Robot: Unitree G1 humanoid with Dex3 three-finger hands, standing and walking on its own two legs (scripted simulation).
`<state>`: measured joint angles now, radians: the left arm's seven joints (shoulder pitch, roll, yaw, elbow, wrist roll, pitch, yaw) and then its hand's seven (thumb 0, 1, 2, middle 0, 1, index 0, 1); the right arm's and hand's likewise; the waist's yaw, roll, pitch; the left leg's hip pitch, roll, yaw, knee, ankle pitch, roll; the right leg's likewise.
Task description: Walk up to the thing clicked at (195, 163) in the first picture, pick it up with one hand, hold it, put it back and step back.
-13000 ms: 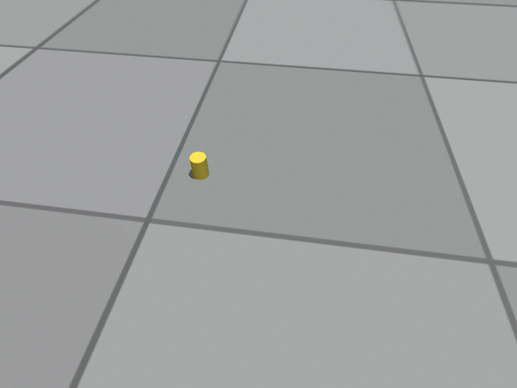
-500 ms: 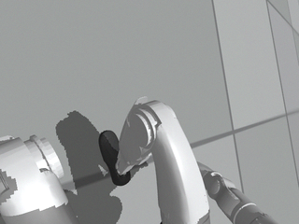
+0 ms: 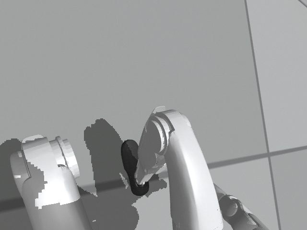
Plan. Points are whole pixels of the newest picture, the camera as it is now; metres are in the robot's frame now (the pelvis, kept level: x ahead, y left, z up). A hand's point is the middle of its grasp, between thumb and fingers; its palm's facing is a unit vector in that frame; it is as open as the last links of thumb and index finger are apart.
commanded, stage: settle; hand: left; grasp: from the side
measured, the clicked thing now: out of the picture +0.50 +0.29 -0.17
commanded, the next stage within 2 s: lift in 1.24 s
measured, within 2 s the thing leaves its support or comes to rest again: neither
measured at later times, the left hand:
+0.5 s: hand out of the picture +0.48 +0.31 -0.03, palm faces +0.34 -0.94 -0.05, open 11.6 cm
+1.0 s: hand out of the picture +0.49 +0.30 +0.01, palm faces +0.35 -0.93 -0.04, open 11.6 cm
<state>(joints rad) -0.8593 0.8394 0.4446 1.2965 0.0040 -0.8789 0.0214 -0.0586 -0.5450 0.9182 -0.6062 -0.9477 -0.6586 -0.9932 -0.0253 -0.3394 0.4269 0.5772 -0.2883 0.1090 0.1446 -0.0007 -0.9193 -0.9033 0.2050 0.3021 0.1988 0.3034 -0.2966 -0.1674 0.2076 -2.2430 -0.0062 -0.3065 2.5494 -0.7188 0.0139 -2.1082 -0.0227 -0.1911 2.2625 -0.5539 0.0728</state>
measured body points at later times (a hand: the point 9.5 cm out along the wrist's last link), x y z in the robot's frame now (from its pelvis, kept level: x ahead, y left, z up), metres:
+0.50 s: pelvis +0.01 -0.01 +0.02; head +0.23 +0.11 +0.40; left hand +0.46 +0.36 -0.03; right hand +0.14 -0.27 -0.07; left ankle +0.07 +0.11 -0.28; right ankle +0.16 -0.14 -0.28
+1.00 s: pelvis +0.02 -0.02 +0.04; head +0.24 +0.09 +0.42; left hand +0.47 +0.35 +0.01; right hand +0.15 -0.27 -0.07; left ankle +0.07 +0.11 -0.28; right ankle +0.16 -0.14 -0.28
